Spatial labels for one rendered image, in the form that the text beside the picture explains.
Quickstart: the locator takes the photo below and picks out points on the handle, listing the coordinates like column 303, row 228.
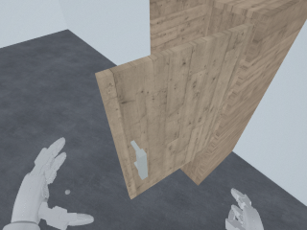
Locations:
column 141, row 161

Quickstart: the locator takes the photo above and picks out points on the robot right hand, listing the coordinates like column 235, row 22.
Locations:
column 248, row 219

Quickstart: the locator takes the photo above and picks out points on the cupboard door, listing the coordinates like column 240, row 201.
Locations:
column 169, row 103

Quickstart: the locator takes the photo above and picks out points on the robot left forearm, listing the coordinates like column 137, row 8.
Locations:
column 22, row 225

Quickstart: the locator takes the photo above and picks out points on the robot left hand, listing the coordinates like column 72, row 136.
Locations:
column 29, row 205

